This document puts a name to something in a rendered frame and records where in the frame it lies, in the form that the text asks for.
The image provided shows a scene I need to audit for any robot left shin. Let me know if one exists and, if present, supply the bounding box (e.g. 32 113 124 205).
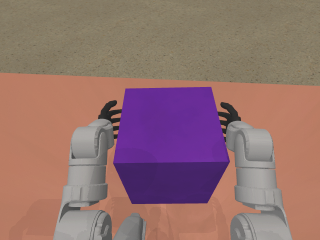
130 212 140 217

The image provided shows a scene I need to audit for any right robot forearm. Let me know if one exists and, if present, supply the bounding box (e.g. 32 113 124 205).
226 121 293 240

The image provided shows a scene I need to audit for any left robot upper arm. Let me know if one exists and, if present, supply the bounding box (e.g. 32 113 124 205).
54 210 112 240

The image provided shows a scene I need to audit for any robot right hand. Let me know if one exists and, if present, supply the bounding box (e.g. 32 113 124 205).
217 102 241 142

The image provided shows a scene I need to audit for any carton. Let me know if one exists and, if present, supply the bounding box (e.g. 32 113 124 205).
113 87 230 204

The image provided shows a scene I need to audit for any robot left thigh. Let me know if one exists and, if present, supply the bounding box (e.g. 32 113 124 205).
112 216 147 240

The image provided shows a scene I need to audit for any right robot upper arm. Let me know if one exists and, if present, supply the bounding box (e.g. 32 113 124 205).
230 212 292 240

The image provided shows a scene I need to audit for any robot left hand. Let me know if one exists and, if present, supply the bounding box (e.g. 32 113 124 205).
98 100 122 139

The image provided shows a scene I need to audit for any left robot forearm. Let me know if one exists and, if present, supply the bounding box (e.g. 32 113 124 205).
53 118 115 240

